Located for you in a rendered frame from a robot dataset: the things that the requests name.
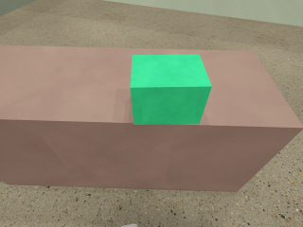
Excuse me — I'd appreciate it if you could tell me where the pedestal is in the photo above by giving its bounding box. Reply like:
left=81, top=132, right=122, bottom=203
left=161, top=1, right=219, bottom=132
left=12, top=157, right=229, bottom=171
left=0, top=44, right=303, bottom=192

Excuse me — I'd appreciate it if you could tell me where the carton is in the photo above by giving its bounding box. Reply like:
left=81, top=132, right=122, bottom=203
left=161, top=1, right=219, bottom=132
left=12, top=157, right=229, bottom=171
left=130, top=54, right=212, bottom=125

